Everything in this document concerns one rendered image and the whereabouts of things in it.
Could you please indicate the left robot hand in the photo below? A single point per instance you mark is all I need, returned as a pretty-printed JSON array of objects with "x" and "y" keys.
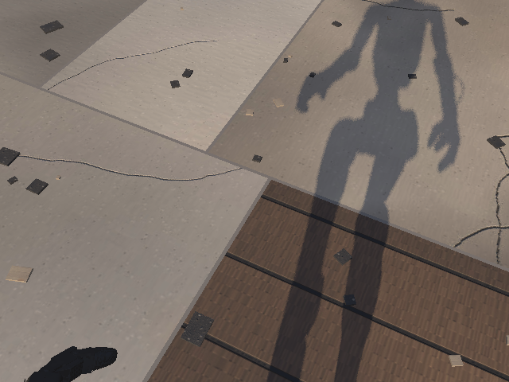
[{"x": 71, "y": 363}]

